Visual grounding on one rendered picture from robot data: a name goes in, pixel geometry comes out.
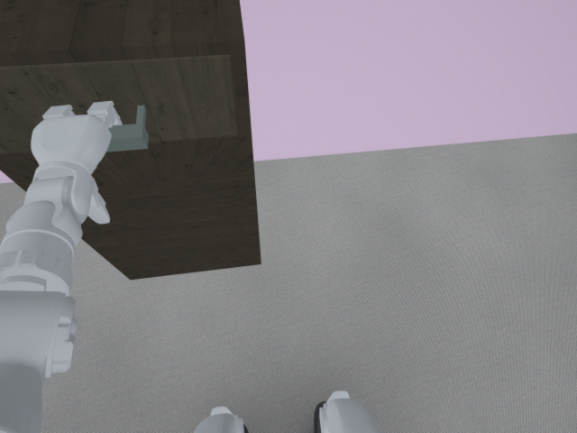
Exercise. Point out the handle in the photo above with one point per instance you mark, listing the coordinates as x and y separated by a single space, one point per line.
126 137

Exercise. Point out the cabinet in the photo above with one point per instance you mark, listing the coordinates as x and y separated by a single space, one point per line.
179 206

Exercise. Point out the drawer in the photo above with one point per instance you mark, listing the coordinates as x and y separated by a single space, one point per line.
184 97

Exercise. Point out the robot left upper arm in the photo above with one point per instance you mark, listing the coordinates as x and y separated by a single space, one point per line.
37 338

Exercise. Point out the robot right thigh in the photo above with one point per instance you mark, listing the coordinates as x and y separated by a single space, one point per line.
346 416

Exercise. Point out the robot left forearm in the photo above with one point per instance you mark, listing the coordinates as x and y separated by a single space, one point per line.
39 245

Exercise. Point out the robot left hand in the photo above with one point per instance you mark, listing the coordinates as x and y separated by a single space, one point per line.
79 139

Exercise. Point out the robot left shin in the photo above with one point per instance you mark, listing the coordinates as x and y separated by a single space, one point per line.
220 410

